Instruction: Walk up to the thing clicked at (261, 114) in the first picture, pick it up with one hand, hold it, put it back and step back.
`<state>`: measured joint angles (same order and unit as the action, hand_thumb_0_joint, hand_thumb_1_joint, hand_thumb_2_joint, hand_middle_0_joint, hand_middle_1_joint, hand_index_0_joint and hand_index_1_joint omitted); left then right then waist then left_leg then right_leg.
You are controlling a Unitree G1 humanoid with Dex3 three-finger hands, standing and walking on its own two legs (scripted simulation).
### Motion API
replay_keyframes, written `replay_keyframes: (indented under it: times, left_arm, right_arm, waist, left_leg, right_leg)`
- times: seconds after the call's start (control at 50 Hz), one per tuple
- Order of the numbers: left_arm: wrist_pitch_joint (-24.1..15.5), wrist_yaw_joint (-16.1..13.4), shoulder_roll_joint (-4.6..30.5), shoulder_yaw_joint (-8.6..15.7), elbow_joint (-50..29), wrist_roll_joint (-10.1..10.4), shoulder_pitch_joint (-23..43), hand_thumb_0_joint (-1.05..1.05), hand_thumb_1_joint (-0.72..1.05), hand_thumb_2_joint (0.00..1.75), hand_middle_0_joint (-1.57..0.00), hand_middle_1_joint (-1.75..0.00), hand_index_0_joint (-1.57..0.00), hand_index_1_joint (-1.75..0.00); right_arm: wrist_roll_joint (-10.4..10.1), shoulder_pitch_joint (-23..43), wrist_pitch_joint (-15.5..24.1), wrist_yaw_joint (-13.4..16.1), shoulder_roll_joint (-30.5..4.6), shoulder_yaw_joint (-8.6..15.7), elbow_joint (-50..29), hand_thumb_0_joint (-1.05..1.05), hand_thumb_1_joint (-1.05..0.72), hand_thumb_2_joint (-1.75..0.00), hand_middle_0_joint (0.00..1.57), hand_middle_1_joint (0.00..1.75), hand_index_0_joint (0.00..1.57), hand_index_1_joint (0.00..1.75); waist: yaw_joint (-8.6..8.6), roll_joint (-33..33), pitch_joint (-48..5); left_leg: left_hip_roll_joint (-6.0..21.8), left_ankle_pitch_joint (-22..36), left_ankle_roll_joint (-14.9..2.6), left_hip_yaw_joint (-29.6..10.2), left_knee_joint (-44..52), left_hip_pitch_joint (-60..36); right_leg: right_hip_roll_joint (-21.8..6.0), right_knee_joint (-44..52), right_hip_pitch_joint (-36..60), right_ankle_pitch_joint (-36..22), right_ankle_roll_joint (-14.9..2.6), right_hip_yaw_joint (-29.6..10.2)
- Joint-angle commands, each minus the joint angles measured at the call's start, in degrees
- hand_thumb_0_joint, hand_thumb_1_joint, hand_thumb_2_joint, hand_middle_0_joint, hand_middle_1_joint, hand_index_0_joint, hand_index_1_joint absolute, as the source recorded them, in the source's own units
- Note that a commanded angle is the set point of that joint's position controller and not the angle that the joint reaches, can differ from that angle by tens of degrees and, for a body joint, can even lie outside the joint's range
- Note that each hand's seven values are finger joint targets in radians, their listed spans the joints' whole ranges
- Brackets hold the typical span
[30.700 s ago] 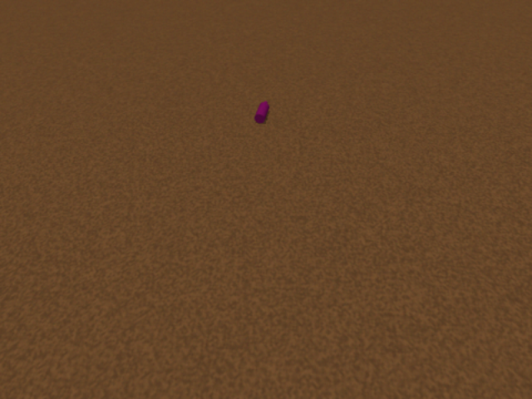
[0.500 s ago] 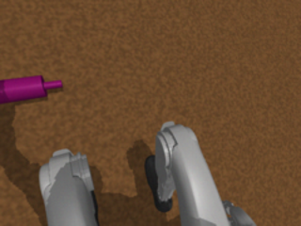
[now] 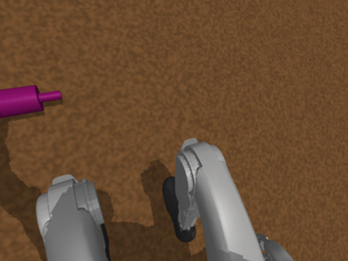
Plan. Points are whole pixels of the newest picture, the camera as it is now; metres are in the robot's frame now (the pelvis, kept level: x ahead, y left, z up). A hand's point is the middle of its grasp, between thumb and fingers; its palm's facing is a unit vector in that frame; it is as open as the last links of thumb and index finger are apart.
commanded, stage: rise first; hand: left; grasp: from above
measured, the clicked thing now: (19, 101) +0.53 +0.27 -0.29
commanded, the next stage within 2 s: approach in 0.54 s
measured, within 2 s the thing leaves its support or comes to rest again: neither
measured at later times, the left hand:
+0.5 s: hand out of the picture +0.47 +0.34 -0.17, palm faces -0.47 -0.07 -0.88, open 14.1 cm
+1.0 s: hand out of the picture +0.52 +0.29 -0.16, palm faces -0.42 -0.06 -0.91, open 14.0 cm
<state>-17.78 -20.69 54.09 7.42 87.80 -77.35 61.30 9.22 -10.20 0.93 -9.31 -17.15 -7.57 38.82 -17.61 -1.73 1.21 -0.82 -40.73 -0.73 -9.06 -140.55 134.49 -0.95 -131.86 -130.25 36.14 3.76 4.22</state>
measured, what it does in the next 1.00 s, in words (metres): stands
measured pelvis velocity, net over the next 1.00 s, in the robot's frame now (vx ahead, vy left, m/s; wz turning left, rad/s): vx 0.00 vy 0.00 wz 0.00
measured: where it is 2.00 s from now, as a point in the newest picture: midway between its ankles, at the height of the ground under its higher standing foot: (143, 239)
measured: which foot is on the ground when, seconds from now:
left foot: down 0.00-1.00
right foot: down 0.00-1.00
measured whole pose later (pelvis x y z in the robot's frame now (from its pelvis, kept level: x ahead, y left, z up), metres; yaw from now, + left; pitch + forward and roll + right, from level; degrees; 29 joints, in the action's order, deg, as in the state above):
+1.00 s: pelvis +0.00 +0.00 +0.00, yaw +0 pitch +35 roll -12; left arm -13.4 -20.5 51.6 0.7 91.2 -77.4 71.1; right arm 9.0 -11.0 1.6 -8.4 -17.0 -9.6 37.2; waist -21.5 -1.9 0.3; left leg -0.9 -39.9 -0.8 -8.9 -139.6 135.3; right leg -0.9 -130.9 -131.0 35.4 3.2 4.3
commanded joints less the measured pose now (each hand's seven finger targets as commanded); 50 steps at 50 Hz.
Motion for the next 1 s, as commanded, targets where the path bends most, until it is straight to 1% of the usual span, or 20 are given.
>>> replay_keyframes:
  times: [0.0, 0.06, 0.14, 0.18, 0.24, 0.32, 0.34, 0.42, 0.48, 0.52, 0.58, 0.62, 0.66, 0.74, 0.8, 0.84, 0.86, 0.9, 0.96, 0.98]
  left_arm:
    - [0.4, -2.5, 15.2, 1.6, -8.7, 0.8, 17.3, 0.0, -0.56, 1.03, -0.07, -1.02, -0.06, -1.02]
    - [0.8, -2.6, 15.4, 1.6, -6.4, 0.9, 16.0, 0.0, -0.55, 1.03, -0.07, -1.01, -0.07, -1.02]
    - [1.2, -2.2, 17.4, 2.6, -9.0, 1.3, 16.9, 0.0, -0.55, 1.02, -0.08, -1.02, -0.07, -1.02]
    - [1.5, -1.7, 15.8, 2.0, -9.4, 1.9, 16.4, 0.0, -0.55, 1.02, -0.08, -1.02, -0.07, -1.02]
    - [1.8, -0.9, 16.3, 2.3, -10.1, 2.1, 15.5, 0.0, -0.56, 1.02, -0.07, -1.0, -0.06, -1.01]
    - [1.1, 0.0, 14.7, 1.4, -11.5, 2.8, 16.7, 0.0, -0.56, 1.03, -0.07, -1.0, -0.07, -1.01]
    - [1.0, -0.1, 15.6, 1.8, -11.8, 2.8, 16.6, 0.0, -0.56, 1.03, -0.07, -1.01, -0.07, -1.02]
    - [0.5, 0.0, 15.1, 1.4, -13.0, 2.5, 17.0, 0.0, -0.55, 1.03, -0.07, -1.01, -0.07, -1.02]
    - [0.7, -0.2, 14.8, 1.1, -10.7, 2.2, 16.5, 0.0, -0.55, 1.02, -0.07, -1.02, -0.07, -1.02]
    - [0.8, -0.1, 13.7, 0.5, -9.4, 2.1, 17.1, 0.0, -0.56, 1.03, -0.08, -1.01, -0.07, -1.02]
    - [0.8, -0.5, 16.7, 2.0, -12.1, 1.7, 18.0, 0.0, -0.55, 1.02, -0.08, -1.01, -0.07, -1.01]
    - [1.2, -0.1, 14.6, 0.8, -10.7, 1.9, 17.1, 0.0, -0.61, 1.1, -0.08, -0.98, -0.05, -1.02]
    - [1.5, 0.0, 14.1, 0.4, -11.8, 2.0, 18.4, 0.0, -0.55, 1.01, -0.07, -1.06, -0.07, -1.06]
    - [1.5, 0.2, 9.8, -2.3, -14.1, 2.4, 23.5, 0.0, -0.55, 1.01, -0.07, -1.06, -0.07, -1.06]
    - [2.0, 0.0, 6.8, -5.1, -10.6, 2.7, 25.9, 0.0, -0.55, 1.01, -0.07, -1.07, -0.07, -1.07]
    - [2.5, -0.5, 5.7, -5.7, -8.6, 2.5, 27.5, 0.0, -0.53, 1.0, -0.07, -1.08, -0.08, -1.06]
    - [2.8, -0.9, 6.4, -5.8, -8.9, 2.0, 29.4, 0.0, -0.54, 1.0, -0.07, -1.07, -0.08, -1.06]
    - [4.0, -1.6, 6.6, -6.0, -6.5, 1.0, 31.1, 0.0, -0.54, 1.01, -0.07, -1.07, -0.08, -1.06]
    - [6.2, -2.5, 7.9, -5.6, -1.6, -0.1, 29.1, 0.0, -0.55, 1.02, -0.08, -1.06, -0.08, -1.06]
    - [6.8, -2.9, 9.9, -4.7, -3.0, -0.5, 30.2, 0.0, -0.54, 1.02, -0.09, -1.04, -0.09, -1.05]
  right_arm:
    - [0.1, -13.2, 0.2, 0.8, -16.0, 5.2, 0.8, 0.0, -0.9, -0.9, 0.2, 0.3, 0.2, 0.3]
    - [0.0, -13.2, 0.3, 0.7, -16.1, 4.9, 0.7, 0.0, -0.9, -0.9, 0.2, 0.3, 0.2, 0.3]
    - [-0.1, -13.6, 0.6, 0.7, -16.2, 4.8, 0.4, 0.0, -0.9, -0.9, 0.2, 0.3, 0.2, 0.3]
    - [-0.4, -13.5, 0.5, 0.6, -16.3, 5.1, 0.4, 0.0, -0.9, -0.9, 0.2, 0.3, 0.2, 0.3]
    - [-0.6, -13.7, 0.4, 0.4, -16.5, 5.3, 0.0, 0.0, -0.9, -0.9, 0.2, 0.3, 0.2, 0.3]
    - [-0.5, -13.8, 0.1, 0.4, -16.2, 5.3, -0.1, 0.0, -0.9, -0.9, 0.2, 0.3, 0.2, 0.3]
    - [-0.7, -13.3, 0.0, 0.5, -16.4, 5.3, -0.1, 0.0, -0.9, -0.9, 0.2, 0.3, 0.2, 0.3]
    - [-0.7, -13.5, -0.3, 0.5, -15.7, 5.2, 0.0, 0.0, -0.9, -0.9, 0.2, 0.3, 0.2, 0.3]
    - [-0.6, -14.0, -0.2, 0.5, -15.8, 5.2, 0.3, 0.0, -0.9, -0.9, 0.2, 0.3, 0.2, 0.3]
    - [-0.5, -14.1, -0.1, 0.5, -15.9, 5.0, 0.1, 0.0, -0.9, -0.9, 0.2, 0.3, 0.2, 0.3]
    - [-0.6, -13.5, -0.1, 0.6, -16.2, 5.0, -0.3, 0.0, -0.9, -0.9, 0.2, 0.3, 0.2, 0.3]
    - [-0.8, -13.7, -0.2, 0.5, -15.9, 5.1, -0.4, 0.0, -0.91, -0.9, 0.2, 0.3, 0.2, 0.3]
    - [-1.0, -13.4, -0.3, 0.6, -16.0, 5.3, -0.5, 0.0, -0.9, -0.9, 0.2, 0.3, 0.2, 0.3]
    - [-0.8, -14.4, -0.2, 0.8, -15.8, 5.4, 0.1, 0.0, -0.9, -0.9, 0.2, 0.3, 0.2, 0.3]
    - [-0.8, -15.0, 0.0, 1.1, -15.7, 4.7, 1.0, 0.0, -0.9, -0.9, 0.2, 0.3, 0.2, 0.3]
    - [-0.6, -15.4, 0.2, 1.3, -16.0, 4.3, 0.8, 0.0, -0.9, -0.89, 0.2, 0.3, 0.2, 0.3]
    - [-0.5, -15.4, 0.2, 1.5, -16.2, 4.2, 1.1, 0.0, -0.9, -0.89, 0.2, 0.3, 0.2, 0.3]
    - [-0.3, -15.8, 0.4, 1.7, -16.6, 3.7, 0.4, 0.0, -0.9, -0.89, 0.2, 0.3, 0.2, 0.3]
    - [-0.2, -15.2, 0.5, 1.8, -16.8, 2.6, -0.8, 0.0, -0.9, -0.9, 0.2, 0.3, 0.2, 0.3]
    - [-0.3, -15.3, 0.5, 1.8, -17.1, 2.3, -1.3, 0.0, -0.9, -0.9, 0.2, 0.3, 0.2, 0.3]
  waist:
    - [-0.58, 24.8, -39.8]
    - [-1.35, 21.9, -37.5]
    - [-0.62, 23.7, -39.5]
    - [-0.83, 24.6, -38.7]
    - [-0.31, 24.8, -38.9]
    - [-1.13, 23.6, -39.1]
    - [-0.3, 24.2, -38.7]
    - [-0.44, 24.3, -40.5]
    - [-0.86, 22.6, -39.0]
    - [-2.0, 22.1, -36.5]
    - [-0.04, 25.0, -40.3]
    - [-0.75, 24.4, -39.4]
    - [-0.92, 25.2, -39.6]
    - [-3.5, 24.7, -40.3]
    - [-5.37, 22.4, -37.6]
    - [-6.32, 24.1, -36.1]
    - [-5.94, 25.3, -37.2]
    - [-7.03, 25.8, -37.2]
    - [-6.82, 26.8, -36.3]
    - [-6.33, 27.6, -37.7]
  left_leg:
    - [0.0, 13.2, -0.15, 4.2, 16.4, -33.4]
    - [-0.1, 13.2, -0.62, 4.5, 15.4, -30.2]
    - [0.0, 14.4, -0.43, 4.6, 15.6, -31.6]
    - [0.1, 15.0, -0.11, 4.1, 16.0, -32.8]
    - [0.0, 14.7, 0.0, 4.0, 16.2, -32.7]
    - [0.1, 12.6, -0.28, 4.0, 16.5, -31.3]
    - [0.0, 12.5, -0.27, 4.1, 16.5, -31.2]
    - [0.1, 13.9, -0.27, 4.3, 16.1, -32.1]
    - [0.0, 13.7, -0.52, 4.6, 15.6, -30.7]
    - [-0.1, 12.8, -0.57, 4.6, 15.8, -29.8]
    - [0.0, 14.1, -0.19, 4.5, 16.6, -32.4]
    - [0.0, 13.9, -0.11, 4.1, 17.0, -32.6]
    - [0.1, 12.5, -0.05, 3.8, 17.5, -32.8]
    - [0.2, 12.2, -0.39, 4.2, 16.6, -32.4]
    - [0.1, 9.9, -0.79, 4.3, 16.3, -29.5]
    - [0.3, 10.9, -0.26, 3.3, 17.2, -31.2]
    - [0.4, 11.4, -0.04, 3.1, 17.4, -32.6]
    - [0.4, 13.0, 0.16, 3.0, 17.2, -33.5]
    - [0.3, 13.4, 0.22, 3.3, 17.3, -33.1]
    - [0.3, 13.8, 0.16, 3.5, 17.4, -32.4]
  right_leg:
    - [1.8, 10.3, 17.6, -11.4, -5.35, 6.0]
    - [1.8, 10.4, 18.6, -11.8, -5.25, 5.9]
    - [1.8, 10.3, 19.5, -12.6, -5.35, 5.8]
    - [1.7, 10.0, 18.1, -12.8, -5.54, 5.9]
    - [1.6, 9.9, 18.2, -12.5, -5.65, 5.9]
    - [1.8, 10.6, 18.9, -11.1, -5.38, 6.1]
    - [1.7, 10.8, 18.3, -10.9, -5.56, 6.0]
    - [2.0, 10.7, 19.5, -12.1, -5.47, 5.9]
    - [2.0, 11.0, 19.6, -12.1, -5.44, 5.9]
    - [1.9, 11.4, 18.6, -11.2, -5.42, 6.0]
    - [1.8, 10.9, 19.5, -12.2, -5.5, 5.8]
    - [1.8, 10.6, 18.6, -11.9, -5.62, 6.0]
    - [1.9, 10.7, 17.1, -10.9, -5.8, 6.2]
    - [1.9, 11.6, 17.6, -11.6, -5.5, 6.0]
    - [2.2, 12.3, 17.0, -10.4, -5.49, 6.2]
    - [1.8, 11.6, 15.4, -11.1, -5.54, 6.6]
    - [1.8, 11.3, 14.6, -11.4, -5.73, 6.6]
    - [1.7, 10.9, 14.6, -12.7, -5.7, 6.7]
    - [1.8, 10.6, 14.8, -13.0, -5.88, 6.7]
    - [1.7, 10.7, 15.9, -13.4, -5.86, 6.5]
